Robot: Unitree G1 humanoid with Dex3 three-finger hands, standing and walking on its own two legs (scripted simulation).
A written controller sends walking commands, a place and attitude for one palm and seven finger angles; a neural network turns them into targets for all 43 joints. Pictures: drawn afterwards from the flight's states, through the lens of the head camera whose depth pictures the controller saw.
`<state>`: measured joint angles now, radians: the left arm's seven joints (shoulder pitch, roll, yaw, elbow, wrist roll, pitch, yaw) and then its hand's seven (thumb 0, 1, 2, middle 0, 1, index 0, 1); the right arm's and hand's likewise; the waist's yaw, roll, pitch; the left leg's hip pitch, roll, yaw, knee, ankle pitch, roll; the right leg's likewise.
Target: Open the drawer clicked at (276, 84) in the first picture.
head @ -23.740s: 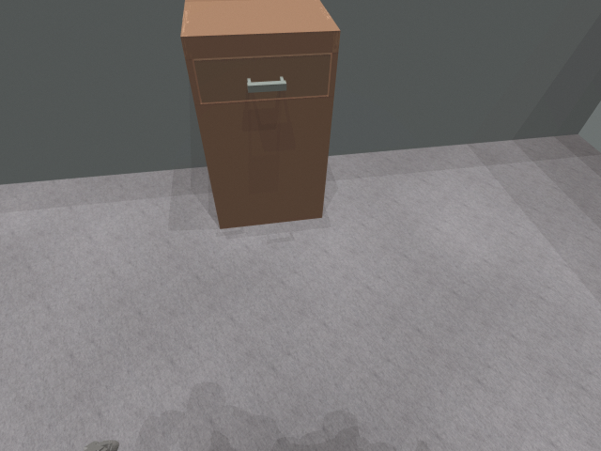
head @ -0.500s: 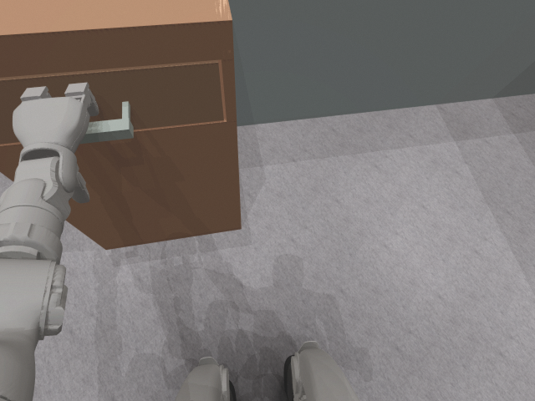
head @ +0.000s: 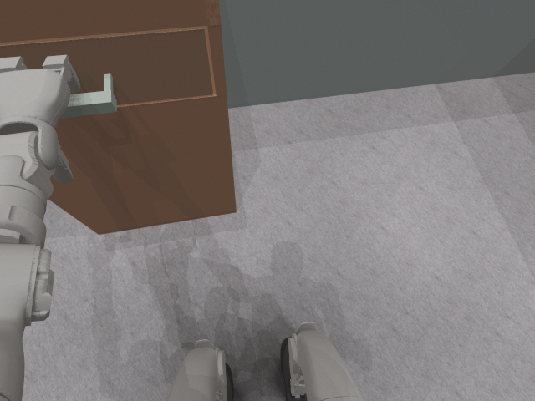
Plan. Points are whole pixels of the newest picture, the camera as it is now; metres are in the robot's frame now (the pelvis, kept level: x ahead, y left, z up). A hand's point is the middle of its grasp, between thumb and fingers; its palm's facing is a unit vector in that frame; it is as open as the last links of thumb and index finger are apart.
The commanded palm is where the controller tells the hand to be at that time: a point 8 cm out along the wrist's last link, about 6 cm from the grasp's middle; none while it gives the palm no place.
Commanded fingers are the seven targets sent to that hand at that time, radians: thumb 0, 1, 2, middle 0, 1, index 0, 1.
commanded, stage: lift the fingers back up to retry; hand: left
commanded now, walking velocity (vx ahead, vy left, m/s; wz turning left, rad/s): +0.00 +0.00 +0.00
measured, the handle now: (72, 94) +0.58 +0.26 +0.02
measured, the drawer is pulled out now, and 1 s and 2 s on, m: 0.00 0.00 0.00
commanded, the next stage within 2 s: re-aim the fingers above the handle in 0.88 s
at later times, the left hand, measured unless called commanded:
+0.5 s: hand (41, 113) +0.52 +0.28 +0.05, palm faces -0.06 -0.02 -1.00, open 13.8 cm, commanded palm +0.51 +0.27 +0.11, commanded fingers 0.00 -0.50 0.30 -0.30 -1.20 -0.30 -1.20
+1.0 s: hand (27, 107) +0.52 +0.29 +0.07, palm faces -0.09 -0.04 -1.00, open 13.9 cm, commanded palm +0.51 +0.28 +0.13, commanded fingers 0.00 -0.50 0.30 -0.30 -1.20 -0.30 -1.20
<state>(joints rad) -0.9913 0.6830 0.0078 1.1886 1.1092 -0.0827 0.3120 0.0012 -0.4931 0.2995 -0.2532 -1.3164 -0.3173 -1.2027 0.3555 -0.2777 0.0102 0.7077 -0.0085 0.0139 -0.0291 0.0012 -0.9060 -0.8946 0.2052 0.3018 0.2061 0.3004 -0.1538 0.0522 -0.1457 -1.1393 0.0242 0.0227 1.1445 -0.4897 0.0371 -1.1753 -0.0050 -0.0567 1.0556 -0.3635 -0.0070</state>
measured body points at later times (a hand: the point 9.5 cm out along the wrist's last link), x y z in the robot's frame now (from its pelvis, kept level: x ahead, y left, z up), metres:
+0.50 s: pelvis +0.02 +0.00 +0.03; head +0.16 +0.01 +0.46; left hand +0.52 +0.28 +0.10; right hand +0.01 -0.27 -0.09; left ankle +0.02 +0.10 -0.64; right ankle +0.06 -0.12 -0.64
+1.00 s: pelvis +0.06 +0.01 +0.06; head +0.17 +0.02 +0.49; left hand +0.52 +0.29 +0.12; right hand +0.08 -0.26 -0.07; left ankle +0.02 +0.10 -0.64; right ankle +0.06 -0.12 -0.64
